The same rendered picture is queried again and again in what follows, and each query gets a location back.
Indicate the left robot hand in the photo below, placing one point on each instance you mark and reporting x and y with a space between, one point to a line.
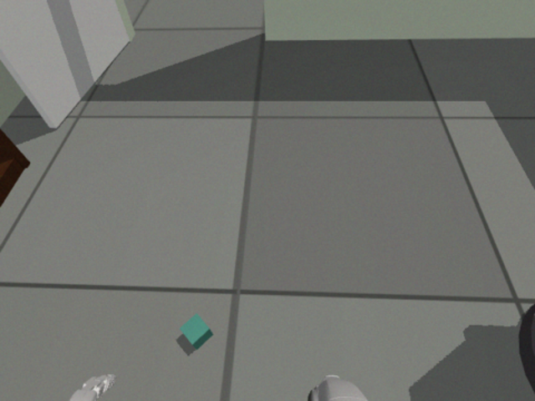
94 388

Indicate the bookshelf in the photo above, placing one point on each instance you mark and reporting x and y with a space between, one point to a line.
12 165

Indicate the cube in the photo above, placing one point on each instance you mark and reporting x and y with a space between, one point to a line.
196 331

